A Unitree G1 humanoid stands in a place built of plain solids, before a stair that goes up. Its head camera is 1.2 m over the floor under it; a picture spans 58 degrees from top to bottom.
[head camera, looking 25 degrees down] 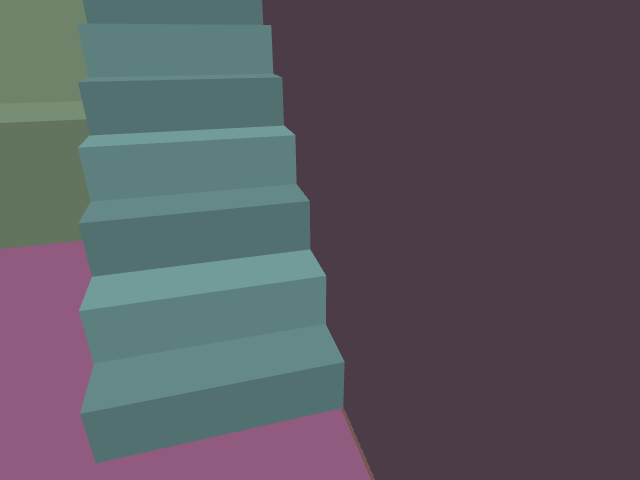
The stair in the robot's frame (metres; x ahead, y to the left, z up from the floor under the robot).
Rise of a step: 0.21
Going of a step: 0.23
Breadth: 0.82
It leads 16 degrees to the left of straight ahead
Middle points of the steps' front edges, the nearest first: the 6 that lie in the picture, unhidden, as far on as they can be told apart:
1.04 0.31 0.21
1.25 0.37 0.42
1.47 0.43 0.63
1.69 0.49 0.84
1.90 0.55 1.05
2.12 0.62 1.26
